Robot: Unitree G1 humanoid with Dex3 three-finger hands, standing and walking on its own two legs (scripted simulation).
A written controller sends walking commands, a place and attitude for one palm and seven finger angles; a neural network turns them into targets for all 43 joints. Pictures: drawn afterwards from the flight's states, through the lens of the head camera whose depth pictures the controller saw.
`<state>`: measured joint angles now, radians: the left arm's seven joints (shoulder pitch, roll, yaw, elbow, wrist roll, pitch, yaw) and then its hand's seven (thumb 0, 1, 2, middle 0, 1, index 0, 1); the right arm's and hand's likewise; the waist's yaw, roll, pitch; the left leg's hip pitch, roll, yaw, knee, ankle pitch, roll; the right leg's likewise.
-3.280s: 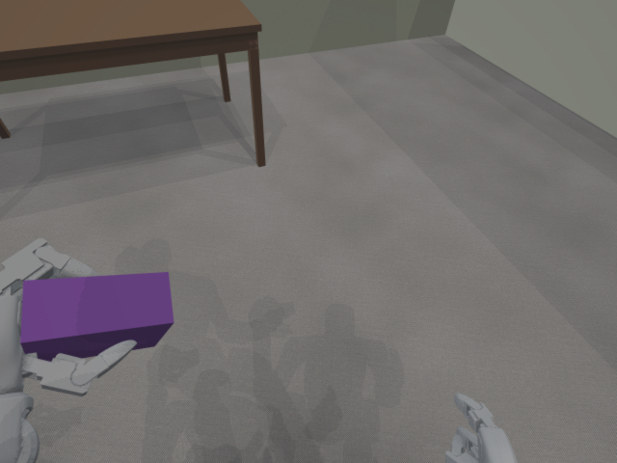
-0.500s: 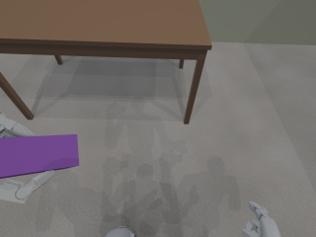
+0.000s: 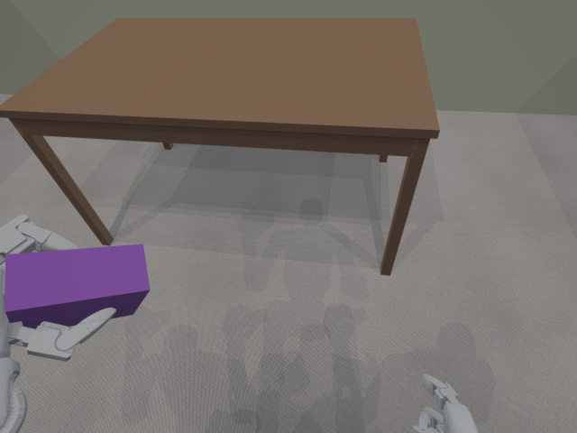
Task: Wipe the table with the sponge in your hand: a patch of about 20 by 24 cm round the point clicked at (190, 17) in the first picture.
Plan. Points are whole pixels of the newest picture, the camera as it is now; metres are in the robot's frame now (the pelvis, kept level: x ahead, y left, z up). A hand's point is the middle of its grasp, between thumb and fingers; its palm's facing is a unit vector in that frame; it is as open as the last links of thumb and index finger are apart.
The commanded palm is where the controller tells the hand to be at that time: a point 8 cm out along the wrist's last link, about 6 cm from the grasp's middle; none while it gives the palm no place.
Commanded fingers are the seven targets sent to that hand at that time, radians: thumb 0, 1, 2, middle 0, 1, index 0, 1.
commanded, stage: walk to a spot facing it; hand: left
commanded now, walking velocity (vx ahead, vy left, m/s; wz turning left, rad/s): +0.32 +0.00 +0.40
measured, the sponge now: (99, 287) +0.23 +0.23 +0.16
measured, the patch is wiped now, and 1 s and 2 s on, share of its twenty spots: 0.00 0.00 0.00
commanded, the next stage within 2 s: turn to face it in 0.26 s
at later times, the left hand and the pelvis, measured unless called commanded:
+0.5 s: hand (59, 207) +0.32 +0.31 +0.18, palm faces +0.52 -0.74 -0.43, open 9.5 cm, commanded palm +0.25 +0.33 +0.19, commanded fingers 0.00 0.10 1.30 -1.20 -1.60 -1.20 -1.60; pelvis +0.12 +0.03 +0.00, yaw +7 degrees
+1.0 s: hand (200, 168) +0.41 +0.16 +0.17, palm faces +0.22 -0.86 -0.46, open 9.5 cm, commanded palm +0.35 +0.23 +0.19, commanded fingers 0.00 0.10 1.30 -1.20 -1.60 -1.20 -1.60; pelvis +0.15 -0.03 +0.01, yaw -7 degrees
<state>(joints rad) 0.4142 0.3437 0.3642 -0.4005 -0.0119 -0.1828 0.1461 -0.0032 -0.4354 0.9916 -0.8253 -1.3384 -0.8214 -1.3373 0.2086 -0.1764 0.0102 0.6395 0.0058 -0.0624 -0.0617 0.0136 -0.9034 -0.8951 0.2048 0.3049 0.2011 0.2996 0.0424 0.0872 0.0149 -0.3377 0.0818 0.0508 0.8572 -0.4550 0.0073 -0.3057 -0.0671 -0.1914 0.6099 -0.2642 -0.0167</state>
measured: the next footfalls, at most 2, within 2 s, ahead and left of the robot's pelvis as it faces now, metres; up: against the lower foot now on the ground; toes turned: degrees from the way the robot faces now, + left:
left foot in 0.36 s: +0.21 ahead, +0.14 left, +0.00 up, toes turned +16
right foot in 0.80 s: +0.23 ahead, -0.09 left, +0.00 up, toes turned -8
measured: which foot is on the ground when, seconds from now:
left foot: up 0.00-0.34, down 0.36-0.82, up 0.84-1.00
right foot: down 0.00-0.34, up 0.36-0.78, down 0.80-1.00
